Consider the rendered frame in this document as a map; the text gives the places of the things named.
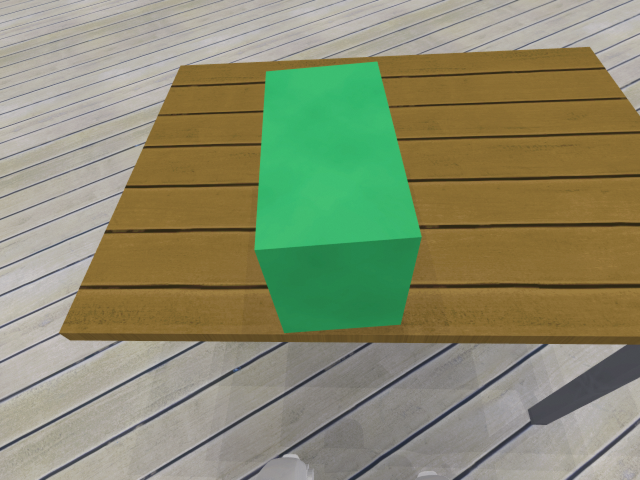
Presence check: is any carton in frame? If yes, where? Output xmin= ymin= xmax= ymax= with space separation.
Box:
xmin=254 ymin=62 xmax=422 ymax=333

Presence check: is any left robot thigh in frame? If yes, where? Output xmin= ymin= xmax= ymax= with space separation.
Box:
xmin=254 ymin=457 xmax=314 ymax=480

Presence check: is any table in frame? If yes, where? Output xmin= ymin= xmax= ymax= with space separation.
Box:
xmin=59 ymin=47 xmax=640 ymax=425

